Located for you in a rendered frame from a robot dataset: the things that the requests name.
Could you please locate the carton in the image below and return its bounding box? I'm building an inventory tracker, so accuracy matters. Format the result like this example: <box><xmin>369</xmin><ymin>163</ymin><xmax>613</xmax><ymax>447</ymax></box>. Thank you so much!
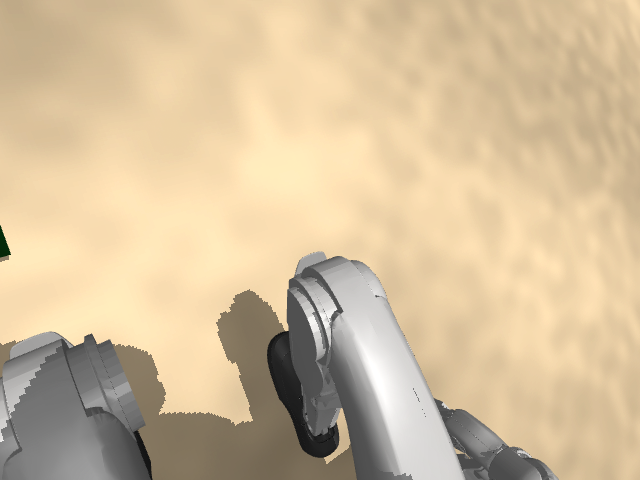
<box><xmin>0</xmin><ymin>225</ymin><xmax>11</xmax><ymax>258</ymax></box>

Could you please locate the left robot foot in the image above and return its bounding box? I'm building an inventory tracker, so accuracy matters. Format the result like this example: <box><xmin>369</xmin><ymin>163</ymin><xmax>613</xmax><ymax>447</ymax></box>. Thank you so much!
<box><xmin>134</xmin><ymin>430</ymin><xmax>152</xmax><ymax>480</ymax></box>

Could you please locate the right robot hand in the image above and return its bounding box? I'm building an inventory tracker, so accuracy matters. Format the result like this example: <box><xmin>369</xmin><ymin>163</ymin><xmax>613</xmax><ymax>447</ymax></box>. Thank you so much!
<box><xmin>434</xmin><ymin>398</ymin><xmax>509</xmax><ymax>480</ymax></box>

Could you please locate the right robot foot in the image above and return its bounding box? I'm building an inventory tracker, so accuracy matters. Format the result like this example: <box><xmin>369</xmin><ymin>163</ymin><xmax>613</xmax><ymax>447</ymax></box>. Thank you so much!
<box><xmin>267</xmin><ymin>331</ymin><xmax>339</xmax><ymax>458</ymax></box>

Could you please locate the right robot arm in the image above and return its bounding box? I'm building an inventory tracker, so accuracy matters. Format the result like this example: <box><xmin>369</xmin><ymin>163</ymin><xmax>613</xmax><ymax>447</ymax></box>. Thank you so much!
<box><xmin>488</xmin><ymin>447</ymin><xmax>559</xmax><ymax>480</ymax></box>

